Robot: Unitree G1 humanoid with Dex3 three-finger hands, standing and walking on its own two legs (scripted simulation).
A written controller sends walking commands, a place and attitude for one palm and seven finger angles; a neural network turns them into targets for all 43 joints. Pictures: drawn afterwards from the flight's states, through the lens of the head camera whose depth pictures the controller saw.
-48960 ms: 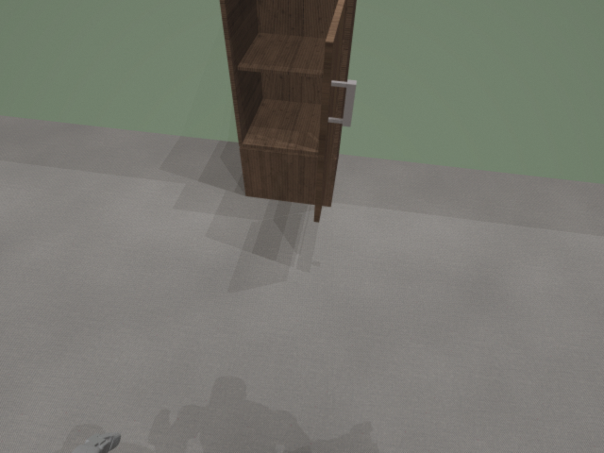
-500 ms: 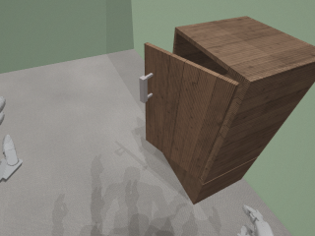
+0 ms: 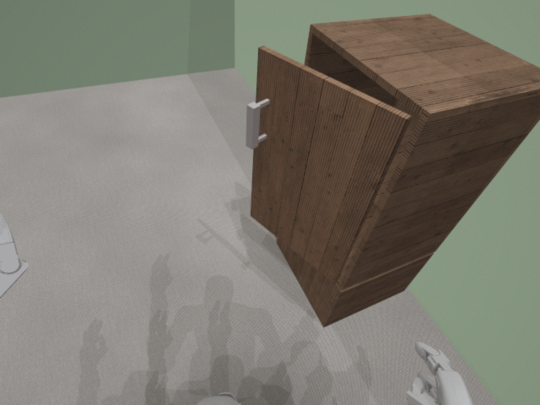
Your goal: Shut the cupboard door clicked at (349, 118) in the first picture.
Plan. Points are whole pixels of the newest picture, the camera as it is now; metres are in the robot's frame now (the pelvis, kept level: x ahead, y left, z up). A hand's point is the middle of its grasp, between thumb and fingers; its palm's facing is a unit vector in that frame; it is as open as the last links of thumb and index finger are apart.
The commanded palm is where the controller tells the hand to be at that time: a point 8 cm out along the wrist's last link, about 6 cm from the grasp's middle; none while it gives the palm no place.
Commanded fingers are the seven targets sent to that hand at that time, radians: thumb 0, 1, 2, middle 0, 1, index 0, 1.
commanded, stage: step back with the hand held close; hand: left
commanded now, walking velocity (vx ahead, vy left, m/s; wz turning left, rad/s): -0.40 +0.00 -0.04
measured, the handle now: (258, 123) +0.76 +0.06 +0.00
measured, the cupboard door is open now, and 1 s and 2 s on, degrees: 22 22 22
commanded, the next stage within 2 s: stop stepping back and stand still in 0.48 s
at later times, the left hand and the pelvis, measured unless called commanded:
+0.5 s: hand out of the picture +0.12 +0.26 +0.20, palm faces +0.38 -0.86 -0.35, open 7.4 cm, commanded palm +0.04 +0.30 +0.20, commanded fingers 0.00 0.90 0.90 -0.20 -0.30 -0.20 -0.30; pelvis -0.11 +0.01 +0.01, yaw -3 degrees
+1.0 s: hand out of the picture -0.02 +0.29 +0.20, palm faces +0.30 -0.88 -0.36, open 7.4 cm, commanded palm -0.08 +0.34 +0.20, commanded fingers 0.00 0.90 0.90 -0.20 -0.30 -0.20 -0.30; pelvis -0.26 +0.06 +0.03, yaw -7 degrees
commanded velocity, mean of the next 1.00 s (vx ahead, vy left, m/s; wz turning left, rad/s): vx -0.09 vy -0.05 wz -0.03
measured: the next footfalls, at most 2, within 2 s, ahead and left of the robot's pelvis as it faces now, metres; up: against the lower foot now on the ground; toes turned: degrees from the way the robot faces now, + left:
right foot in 0.28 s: -0.13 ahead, -0.13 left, +0.00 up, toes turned +3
left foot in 0.40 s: +0.09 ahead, +0.06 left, +0.00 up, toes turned +5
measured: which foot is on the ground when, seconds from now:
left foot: down 0.00-0.32, up 0.34-0.38, down 0.40-0.64, up 0.66-0.78, down 0.80-1.00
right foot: down 0.00-0.06, up 0.08-0.26, down 0.28-0.82, up 0.84-1.00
